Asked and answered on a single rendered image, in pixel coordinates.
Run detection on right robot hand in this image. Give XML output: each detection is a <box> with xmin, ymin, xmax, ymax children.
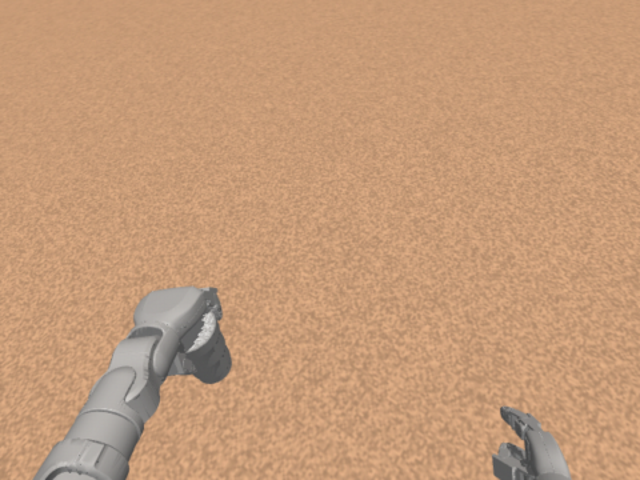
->
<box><xmin>492</xmin><ymin>406</ymin><xmax>571</xmax><ymax>480</ymax></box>

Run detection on left robot arm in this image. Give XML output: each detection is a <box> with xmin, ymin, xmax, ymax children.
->
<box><xmin>32</xmin><ymin>321</ymin><xmax>180</xmax><ymax>480</ymax></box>

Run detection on cup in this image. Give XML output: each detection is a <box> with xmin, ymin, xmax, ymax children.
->
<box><xmin>181</xmin><ymin>308</ymin><xmax>232</xmax><ymax>384</ymax></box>

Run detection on left robot hand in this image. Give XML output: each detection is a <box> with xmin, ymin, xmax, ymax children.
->
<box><xmin>133</xmin><ymin>286</ymin><xmax>222</xmax><ymax>376</ymax></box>

